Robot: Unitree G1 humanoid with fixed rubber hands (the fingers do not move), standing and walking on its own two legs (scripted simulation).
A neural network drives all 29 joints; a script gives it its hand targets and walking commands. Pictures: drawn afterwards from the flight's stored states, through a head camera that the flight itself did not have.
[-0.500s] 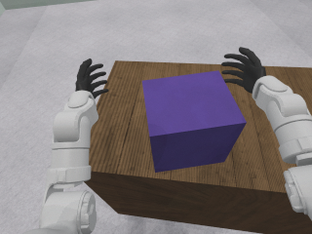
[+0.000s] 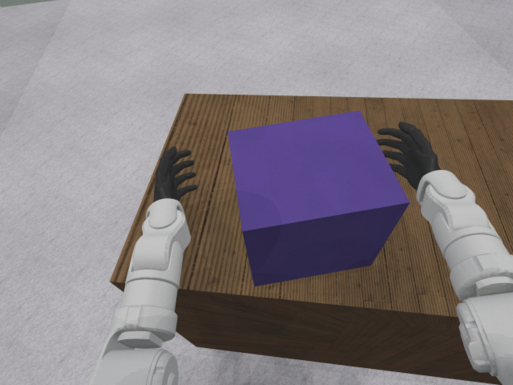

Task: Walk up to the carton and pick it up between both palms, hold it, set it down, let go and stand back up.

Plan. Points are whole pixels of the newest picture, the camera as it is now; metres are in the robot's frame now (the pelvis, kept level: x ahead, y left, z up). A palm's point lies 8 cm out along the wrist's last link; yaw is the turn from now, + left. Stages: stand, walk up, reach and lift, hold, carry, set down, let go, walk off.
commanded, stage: reach and lift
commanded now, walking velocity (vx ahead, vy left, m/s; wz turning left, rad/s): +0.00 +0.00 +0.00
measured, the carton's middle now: (304, 203) +0.39 +0.01 +0.03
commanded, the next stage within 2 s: none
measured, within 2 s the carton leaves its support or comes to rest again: neither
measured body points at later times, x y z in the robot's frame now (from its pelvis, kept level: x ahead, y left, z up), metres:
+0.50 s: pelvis +0.00 +0.00 +0.00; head +0.03 +0.01 +0.45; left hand +0.37 +0.19 +0.07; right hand +0.47 -0.12 +0.11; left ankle -0.01 +0.15 -0.74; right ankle +0.03 -0.08 -0.74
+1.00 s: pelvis +0.00 -0.01 +0.00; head +0.04 +0.00 +0.45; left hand +0.38 +0.19 +0.08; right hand +0.46 -0.11 +0.08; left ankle -0.01 +0.15 -0.74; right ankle +0.03 -0.08 -0.74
